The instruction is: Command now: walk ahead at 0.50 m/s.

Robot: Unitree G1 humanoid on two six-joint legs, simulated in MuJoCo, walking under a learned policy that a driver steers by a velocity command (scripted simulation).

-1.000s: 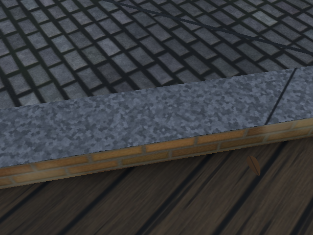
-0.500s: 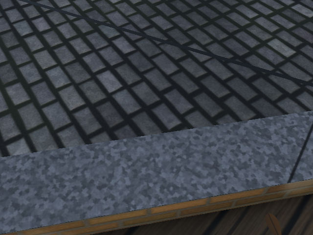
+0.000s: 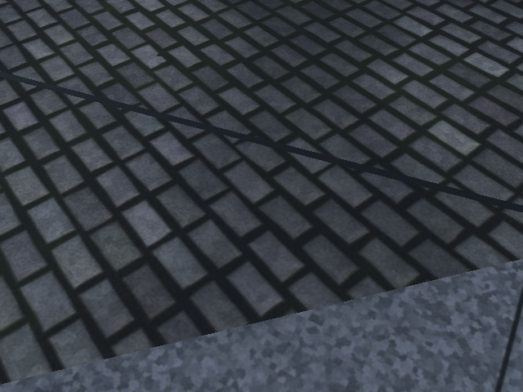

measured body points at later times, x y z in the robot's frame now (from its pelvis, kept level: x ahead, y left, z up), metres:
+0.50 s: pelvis +0.24 +0.02 +0.03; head +0.28 +0.01 +0.47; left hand +0.11 +0.23 -0.11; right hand +0.52 -0.10 -0.04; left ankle +0.38 +0.10 -0.56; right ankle +0.08 -0.08 -0.72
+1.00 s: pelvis +0.53 +0.04 +0.18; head +0.57 +0.06 +0.63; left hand +0.76 +0.24 +0.09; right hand +0.47 -0.20 +0.05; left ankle +0.38 +0.10 -0.56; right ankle +0.69 -0.05 -0.53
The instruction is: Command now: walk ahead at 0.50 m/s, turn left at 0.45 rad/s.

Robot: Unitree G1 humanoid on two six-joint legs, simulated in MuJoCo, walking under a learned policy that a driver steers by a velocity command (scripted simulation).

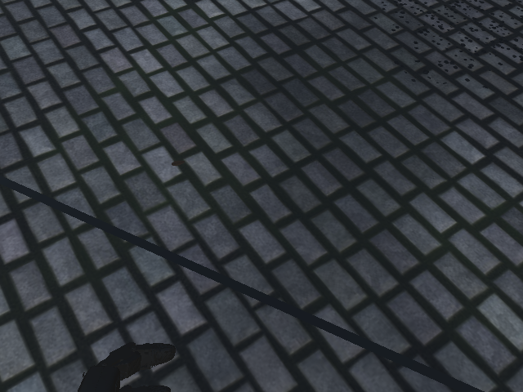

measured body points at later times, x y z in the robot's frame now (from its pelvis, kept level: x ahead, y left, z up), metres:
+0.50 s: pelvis +0.26 +0.02 +0.00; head +0.29 +0.03 +0.45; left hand +0.18 +0.27 -0.13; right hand +0.54 -0.14 -0.09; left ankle +0.38 +0.17 -0.70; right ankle +0.16 -0.10 -0.74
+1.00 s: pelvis +0.51 +0.14 +0.00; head +0.53 +0.15 +0.45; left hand +0.55 +0.41 -0.12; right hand +0.63 -0.11 -0.12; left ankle +0.40 +0.15 -0.74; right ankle +0.72 +0.06 -0.68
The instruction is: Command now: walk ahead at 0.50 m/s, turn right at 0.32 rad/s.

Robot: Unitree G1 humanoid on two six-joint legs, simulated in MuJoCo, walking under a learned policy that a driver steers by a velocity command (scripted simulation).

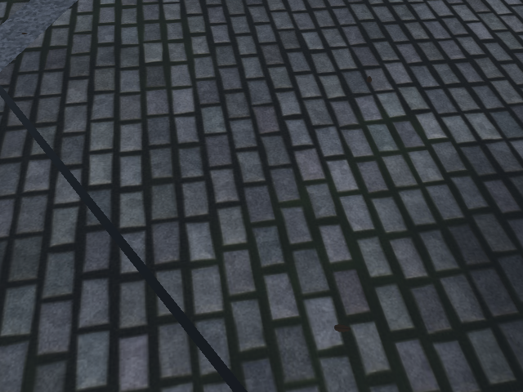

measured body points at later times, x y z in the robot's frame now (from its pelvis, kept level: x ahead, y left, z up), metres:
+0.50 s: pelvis +0.29 -0.06 +0.00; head +0.31 -0.08 +0.45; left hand +0.38 +0.21 -0.11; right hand +0.39 -0.34 -0.10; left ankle +0.47 +0.08 -0.68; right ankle +0.22 -0.10 -0.74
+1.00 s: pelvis +0.56 -0.11 +0.01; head +0.58 -0.11 +0.46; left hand +0.82 +0.03 -0.10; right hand +0.43 -0.35 -0.12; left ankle +0.57 +0.00 -0.74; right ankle +0.58 -0.28 -0.69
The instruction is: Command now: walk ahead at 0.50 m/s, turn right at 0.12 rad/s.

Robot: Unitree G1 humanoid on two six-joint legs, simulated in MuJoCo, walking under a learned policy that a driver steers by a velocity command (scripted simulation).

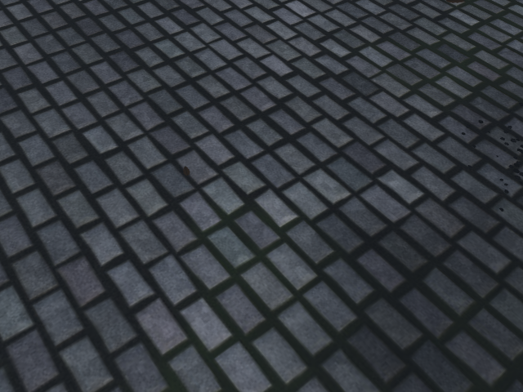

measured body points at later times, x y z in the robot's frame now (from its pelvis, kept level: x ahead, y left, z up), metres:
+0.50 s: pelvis +0.25 -0.05 +0.00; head +0.27 -0.06 +0.45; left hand +0.24 +0.22 -0.13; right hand +0.39 -0.30 -0.13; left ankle +0.38 +0.10 -0.69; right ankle +0.19 -0.12 -0.75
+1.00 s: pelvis +0.39 -0.01 -0.01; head +0.39 -0.01 +0.44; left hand +0.41 +0.23 -0.16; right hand +0.45 -0.25 -0.16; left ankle +0.46 +0.06 -0.75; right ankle +0.40 -0.14 -0.74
